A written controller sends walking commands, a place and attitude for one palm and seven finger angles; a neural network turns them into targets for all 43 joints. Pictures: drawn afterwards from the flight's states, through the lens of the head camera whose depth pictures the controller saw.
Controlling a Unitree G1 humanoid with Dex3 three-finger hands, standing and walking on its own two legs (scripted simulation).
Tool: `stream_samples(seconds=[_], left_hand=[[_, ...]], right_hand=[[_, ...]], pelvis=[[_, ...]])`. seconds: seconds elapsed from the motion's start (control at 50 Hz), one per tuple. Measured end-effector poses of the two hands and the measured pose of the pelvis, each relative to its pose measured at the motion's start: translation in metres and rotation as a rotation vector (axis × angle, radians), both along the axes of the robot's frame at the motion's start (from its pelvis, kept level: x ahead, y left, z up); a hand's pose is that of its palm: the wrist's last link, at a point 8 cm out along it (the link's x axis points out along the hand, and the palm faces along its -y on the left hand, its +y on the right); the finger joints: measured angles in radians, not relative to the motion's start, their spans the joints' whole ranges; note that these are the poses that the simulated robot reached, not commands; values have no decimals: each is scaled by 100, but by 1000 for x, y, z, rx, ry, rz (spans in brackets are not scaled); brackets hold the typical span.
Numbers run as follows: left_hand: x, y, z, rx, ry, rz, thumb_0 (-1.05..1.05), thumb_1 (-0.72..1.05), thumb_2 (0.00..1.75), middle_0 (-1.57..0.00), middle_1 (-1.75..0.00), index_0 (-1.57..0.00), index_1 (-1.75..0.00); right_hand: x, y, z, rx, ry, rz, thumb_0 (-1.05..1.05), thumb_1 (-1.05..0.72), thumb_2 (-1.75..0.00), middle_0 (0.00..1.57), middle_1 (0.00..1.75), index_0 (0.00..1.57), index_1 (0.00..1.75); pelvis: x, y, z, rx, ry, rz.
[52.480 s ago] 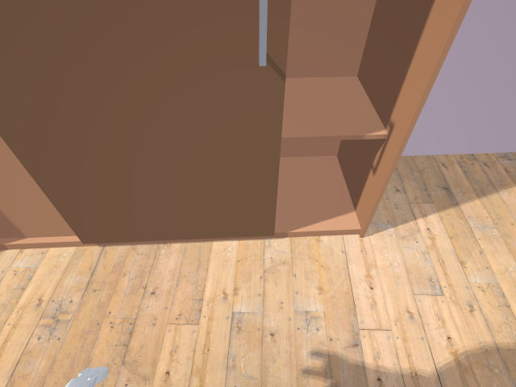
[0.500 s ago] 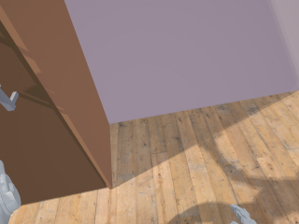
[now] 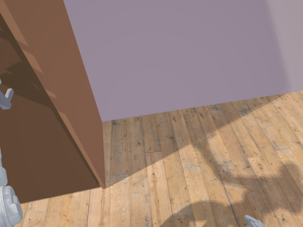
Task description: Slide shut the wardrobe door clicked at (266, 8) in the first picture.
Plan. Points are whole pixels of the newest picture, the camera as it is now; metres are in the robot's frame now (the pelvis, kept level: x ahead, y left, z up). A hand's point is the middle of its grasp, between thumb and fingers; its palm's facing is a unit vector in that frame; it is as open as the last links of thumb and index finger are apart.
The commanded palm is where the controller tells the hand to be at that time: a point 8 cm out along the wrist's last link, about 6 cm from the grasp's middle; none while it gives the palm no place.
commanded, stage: stop walking and hold the door there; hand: left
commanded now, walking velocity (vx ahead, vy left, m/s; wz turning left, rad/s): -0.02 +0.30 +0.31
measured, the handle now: out of the picture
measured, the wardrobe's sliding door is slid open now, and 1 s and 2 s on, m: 0.01 0.01 0.01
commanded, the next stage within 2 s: loosen the grip on the handle in 1.48 s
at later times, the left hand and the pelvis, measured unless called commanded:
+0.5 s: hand out of the picture +0.37 +0.37 +0.20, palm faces +0.43 -0.87 -0.25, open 5.1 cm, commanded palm +0.32 +0.43 +0.18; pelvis -0.05 +0.10 -0.02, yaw +4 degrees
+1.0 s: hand out of the picture +0.35 +0.37 +0.19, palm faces +0.18 -0.97 -0.18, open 6.0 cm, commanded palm +0.32 +0.42 +0.18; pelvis -0.07 +0.20 -0.02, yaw +9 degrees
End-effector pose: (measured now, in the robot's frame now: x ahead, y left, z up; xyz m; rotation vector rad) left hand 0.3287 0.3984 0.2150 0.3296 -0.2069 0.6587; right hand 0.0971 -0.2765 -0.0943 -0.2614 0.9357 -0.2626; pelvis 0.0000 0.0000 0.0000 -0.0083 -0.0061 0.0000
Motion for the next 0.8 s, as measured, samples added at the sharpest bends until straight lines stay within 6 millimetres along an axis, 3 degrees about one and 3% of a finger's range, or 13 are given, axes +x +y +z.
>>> stream_samples(seconds=[0.14,0.24,0.36,0.56,0.7,0.8], left_hand=[[0,3,1,13,12,-30,-16,73,82,-45,-144,-43,-140],[0,9,2,14,16,-88,-18,69,80,-46,-144,-44,-140],[0,17,-2,22,-33,-177,-22,63,79,-46,-146,-45,-140],[-4,15,-10,12,-20,-274,-16,73,78,-44,-142,-40,-140],[-1,25,-10,2,2,-378,-19,65,75,-48,-141,-42,-140],[-3,32,-17,-11,-79,-471,-19,63,69,-47,-141,-41,-138]], right_hand=[[14,5,5,-11,-48,8,1,-91,-89,20,30,20,30],[14,26,8,-24,-43,45,1,-91,-89,20,30,20,30],[7,68,-6,-23,-37,61,1,-91,-89,20,30,20,30],[-18,172,-53,184,72,134,1,-91,-89,20,30,20,30],[-27,211,-36,150,101,162,1,-91,-89,20,30,20,30],[-12,229,-42,59,15,145,1,-91,-89,20,30,20,30]], pelvis=[[-4,12,-1,-8,3,18],[-15,33,1,25,5,52],[-29,73,-11,52,-2,92],[-52,114,-16,29,-18,112],[-55,157,-2,93,-14,143],[-60,197,-27,59,-26,147]])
